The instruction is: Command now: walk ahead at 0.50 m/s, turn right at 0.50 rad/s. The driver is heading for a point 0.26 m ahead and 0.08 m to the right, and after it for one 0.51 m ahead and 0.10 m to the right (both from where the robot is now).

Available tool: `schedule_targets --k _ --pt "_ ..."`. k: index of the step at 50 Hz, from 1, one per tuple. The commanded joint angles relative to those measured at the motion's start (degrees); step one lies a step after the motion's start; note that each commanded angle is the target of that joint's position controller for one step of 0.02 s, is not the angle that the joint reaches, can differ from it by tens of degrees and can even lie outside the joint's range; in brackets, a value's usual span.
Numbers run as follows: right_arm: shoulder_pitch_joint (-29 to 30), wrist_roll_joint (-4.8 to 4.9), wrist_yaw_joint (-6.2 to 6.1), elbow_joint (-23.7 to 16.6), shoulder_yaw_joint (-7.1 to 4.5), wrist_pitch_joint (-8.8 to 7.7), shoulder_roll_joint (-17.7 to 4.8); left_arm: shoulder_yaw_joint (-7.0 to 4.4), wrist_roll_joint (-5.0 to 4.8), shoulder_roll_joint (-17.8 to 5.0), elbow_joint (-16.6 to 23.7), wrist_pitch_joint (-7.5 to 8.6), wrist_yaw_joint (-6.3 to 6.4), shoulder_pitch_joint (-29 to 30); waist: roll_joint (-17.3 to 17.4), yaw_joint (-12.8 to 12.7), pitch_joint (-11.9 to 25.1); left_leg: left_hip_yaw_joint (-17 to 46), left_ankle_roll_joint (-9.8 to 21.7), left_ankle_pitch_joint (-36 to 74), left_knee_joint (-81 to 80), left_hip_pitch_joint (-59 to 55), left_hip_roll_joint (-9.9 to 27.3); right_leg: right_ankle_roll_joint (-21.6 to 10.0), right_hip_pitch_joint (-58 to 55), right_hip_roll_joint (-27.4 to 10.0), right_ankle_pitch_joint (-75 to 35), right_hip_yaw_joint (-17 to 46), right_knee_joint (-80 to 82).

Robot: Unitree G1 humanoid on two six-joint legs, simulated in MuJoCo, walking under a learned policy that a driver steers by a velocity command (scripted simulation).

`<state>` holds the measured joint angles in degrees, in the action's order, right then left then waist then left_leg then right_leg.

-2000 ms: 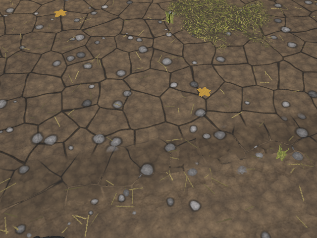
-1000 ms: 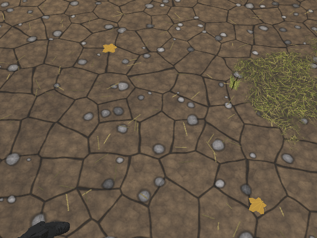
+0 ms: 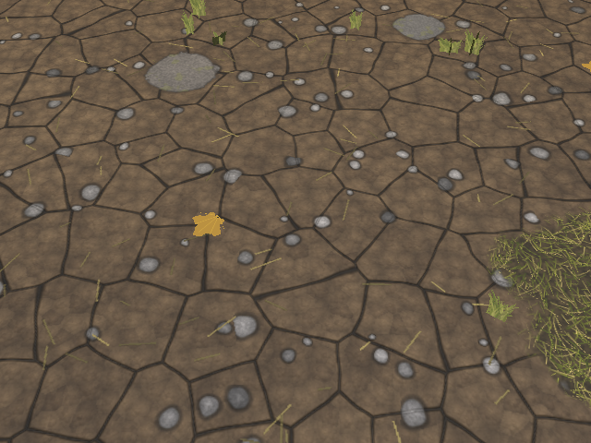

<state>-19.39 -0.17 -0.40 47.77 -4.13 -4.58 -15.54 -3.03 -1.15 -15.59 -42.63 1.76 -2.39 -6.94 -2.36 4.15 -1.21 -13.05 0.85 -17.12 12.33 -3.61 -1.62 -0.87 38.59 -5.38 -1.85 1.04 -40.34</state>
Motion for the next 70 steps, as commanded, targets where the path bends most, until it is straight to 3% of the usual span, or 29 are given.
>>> schedule_targets --k 1,3,5,6,7,8,9,11,12,15,21,26,28,29,30,31,32,33,34,36,40,42,44,46,47,49,53,65,70 --pt "0.35 0.91 -0.51 -2.19 -2.63 0.52 -10.28 -0.34 -0.05 -2.86 6.83 0.78 -1.19 7.18 4.58 -0.16 -4.38 3.25 7.19 30.54 -0.98 -1.44 18.34 -2.13 2.14 0.59 3.77 -2.53 3.6" --pt "1.75 1.14 -1.03 -2.5 -3.03 1.55 -11.93 -1.28 0.19 -4.61 7.48 0.59 -1.57 4.96 6.7 -2.62 -1.82 1.5 5.69 51.51 6.92 -3.2 18.0 -4.16 -3.82 4.32 9.66 -6.22 4.14" --pt "3.78 1.55 -1.77 -3.42 -2.97 2.58 -12.4 -3.89 0.51 -9.11 4.5 0.69 -1.01 -8.77 6.77 -10.14 5.85 -0.06 2.68 61.16 26.75 1.36 14.88 -7.02 -22.38 9.46 6.08 -7.85 8.97" --pt "2.95 0.74 -1.91 -4.44 -2.27 1.98 -10.83 -5.58 0.76 -13.64 3.23 0.29 0.31 -15.43 1.36 -12.9 10.85 0.01 -0.99 42.15 43.52 14.41 11.51 -9.93 -39.12 4.5 -8.75 1.24 10.82" --pt "-3.77 -1.88 -0.87 -7.34 0.39 0.55 -2.42 -5.93 1.66 -19.82 4.62 0.41 1.04 -12.3 -13.68 -4.7 17.43 4.86 -5.51 -19.26 66.01 40.06 -0.76 -22.15 -59.69 -12.95 -26.7 31.13 10.04" --pt "-1.06 -0.46 -0.06 -6.37 -0.04 -0.98 -7.59 -5.24 1.55 -16.56 6.58 0.59 0.85 -14.53 -4.9 -9.87 29.14 18.43 -4.94 -22.32 72.26 40.83 -0.83 -25.77 -61.93 -16.2 -27.99 39.04 14.03" --pt "4.44 1.73 0.13 -8.28 -0.58 -1.36 -9.24 -4.45 1.33 -13.78 6.76 0.83 0.69 -11.37 -2.41 -9.88 22.07 19.36 -3.89 -17.63 70.84 44.1 1.94 -23.37 -56.7 -13.71 -29.33 29.89 14.87" --pt "7.23 0.11 -1.09 -8.04 -0.67 -1.0 -8.83 -3.56 -0.32 -9.68 7.09 0.62 1.26 -5.21 3.0 -6.12 9.66 17.69 -3.8 -9.76 61.49 43.56 5.73 -17.76 -40.03 -7.77 -22.8 19.88 17.49" --pt "6.62 -0.11 -1.33 -8.14 -1.06 -0.06 -9.48 -3.16 0.37 -8.85 7.92 0.34 1.61 -3.33 1.98 -4.14 7.89 17.91 -4.0 -7.9 59.36 39.41 6.38 -17.1 -33.14 -6.26 -23.16 17.79 19.35" --pt "4.47 -0.62 -1.68 -8.1 -0.6 1.79 -7.07 -3.63 1.41 -10.27 8.21 0.06 2.07 -1.97 0.26 -1.79 7.8 16.72 -5.61 -4.98 51.71 34.75 4.97 -16.68 -24.79 -4.23 -27.85 14.61 20.58" --pt "11.33 -0.38 -1.6 -9.86 -0.04 2.91 -6.23 -3.91 0.25 -11.37 7.76 -2.38 4.12 -2.61 -2.84 -3.82 9.85 17.84 -7.12 6.19 36.45 33.0 2.09 -12.3 -23.89 -1.01 -14.15 15.71 18.47" --pt "15.25 0.02 -0.75 -11.42 -0.41 2.32 -7.16 -3.75 0.38 -10.93 8.22 -3.57 4.29 -2.96 -5.71 -5.11 7.82 19.61 -5.94 2.85 26.1 30.84 -0.12 -11.09 -26.81 -1.22 -5.64 23.34 14.97" --pt "12.45 0.09 -0.33 -10.65 -0.77 1.58 -7.48 -3.2 0.13 -9.73 8.75 -3.7 4.36 -1.4 -6.62 -3.45 8.17 18.7 -4.29 6.73 17.2 25.89 0.23 -9.35 -28.43 -0.54 -5.92 24.43 11.67" --pt "10.91 -0.16 -0.18 -10.2 -0.91 1.12 -7.59 -2.73 0.06 -8.57 8.87 -3.7 4.43 -1.29 -6.27 -2.49 7.9 18.51 -2.78 15.33 10.12 20.3 1.66 -7.37 -26.8 1.31 -2.98 23.74 9.54" --pt "10.52 -1.22 -0.43 -10.84 -1.4 0.99 -10.58 -1.83 1.05 -5.73 8.89 -3.52 4.39 -4.4 -0.03 -4.17 10.03 26.1 0.74 26.79 9.42 12.72 11.03 -4.41 -22.79 4.8 8.76 19.98 2.89" --pt "12.54 -2.5 -0.76 -11.34 -1.99 1.8 -13.91 -1.57 1.27 -4.65 8.51 -3.15 4.34 -10.37 14.79 -8.46 8.98 38.13 10.48 44.35 10.23 6.9 21.33 -0.46 -12.47 13.91 35.66 11.18 -6.89" --pt "9.36 -2.35 -0.61 -10.39 -1.46 2.0 -10.56 -2.44 1.65 -8.96 8.56 -2.71 4.37 -9.02 17.34 -5.64 10.17 46.61 17.33 42.63 8.37 7.47 26.14 2.6 -8.1 12.2 42.43 9.28 -17.93" --pt "9.34 -1.55 -0.52 -10.67 -1.06 1.99 -9.16 -3.49 1.0 -12.06 7.83 -2.92 4.45 -7.28 12.28 -4.34 8.94 42.61 16.78 38.72 9.05 8.11 23.62 3.72 -6.87 11.02 39.59 9.81 -25.02" --pt "10.51 -0.99 -0.52 -10.6 -0.85 2.22 -8.24 -3.66 0.73 -11.54 6.87 -3.58 4.71 -6.32 8.94 -4.49 7.91 37.12 14.0 35.18 9.89 9.03 19.98 4.65 -6.29 10.45 36.36 9.58 -27.63" --pt "12.92 -0.17 -0.58 -10.51 -0.22 2.8 -7.15 -3.04 0.61 -8.92 6.52 -4.74 4.8 -5.59 8.74 -5.17 6.11 31.2 11.3 30.95 9.24 12.2 16.22 5.88 -8.12 9.38 32.45 9.14 -25.96" --pt "13.28 -0.42 -0.57 -9.48 -0.15 4.08 -6.79 -0.92 0.71 -3.41 6.71 -4.47 4.09 -3.42 13.75 -4.2 7.05 24.12 9.98 29.32 8.87 13.49 11.54 6.55 -18.13 7.01 28.92 2.07 -5.34" --pt "11.17 -0.14 -0.56 -8.64 -0.47 4.48 -8.08 -1.14 0.41 -4.43 6.31 -4.31 3.75 -2.94 14.85 -2.91 7.7 25.71 10.87 26.88 9.38 12.0 12.67 5.94 -21.51 6.6 24.68 1.22 2.96" --pt "11.45 0.51 -0.42 -8.14 -0.11 4.57 -7.76 -1.32 0.64 -4.57 4.59 -4.13 3.43 -5.32 13.55 -4.6 6.96 25.36 9.44 21.62 10.39 14.5 11.93 3.94 -28.07 7.12 14.18 -0.26 16.24" --pt "8.33 -0.12 0.02 -7.02 0.66 3.56 -6.35 -1.66 1.97 -8.01 5.21 -4.07 3.65 -4.83 7.74 -3.56 6.96 23.51 3.55 11.64 12.0 21.06 9.74 0.23 -36.06 1.51 4.57 6.2 19.0" --pt "6.68 -1.05 0.4 -7.25 1.23 2.81 -4.01 -2.31 2.47 -10.83 4.51 -4.17 3.73 -3.48 -3.48 -0.35 6.71 17.15 -0.05 3.82 13.54 21.3 4.18 -3.33 -32.35 -1.95 5.9 9.76 16.95" --pt "11.27 -1.61 0.36 -6.61 1.16 2.68 -4.97 -0.56 2.94 -4.19 4.54 -3.36 2.93 -1.45 -3.23 -2.61 3.59 15.78 -3.23 5.24 13.9 15.66 3.35 -3.68 -23.96 -0.43 19.01 9.39 19.44" --pt "10.26 -0.85 -0.55 -4.84 0.88 3.32 -5.23 -0.47 2.24 -5.0 2.51 -1.65 3.18 -3.74 -2.53 -2.95 0.28 16.29 -2.56 9.14 14.16 15.32 3.73 -1.21 -22.24 1.47 15.82 7.81 18.61" --pt "8.64 -0.13 -1.54 1.79 0.46 4.04 -5.07 -0.1 1.75 -3.79 -2.11 -0.9 3.5 -5.94 1.64 -3.4 1.06 16.62 -3.24 14.39 13.97 13.71 4.03 -1.11 -25.81 3.14 8.36 5.57 17.26" --pt "12.38 0.99 -1.73 -0.3 -0.22 4.61 -6.96 -2.23 1.16 -8.54 -2.76 -2.0 5.34 -7.91 -1.72 -5.13 0.69 16.33 -2.51 13.27 21.51 23.4 1.85 -4.73 -30.0 -1.49 3.97 7.79 17.27"
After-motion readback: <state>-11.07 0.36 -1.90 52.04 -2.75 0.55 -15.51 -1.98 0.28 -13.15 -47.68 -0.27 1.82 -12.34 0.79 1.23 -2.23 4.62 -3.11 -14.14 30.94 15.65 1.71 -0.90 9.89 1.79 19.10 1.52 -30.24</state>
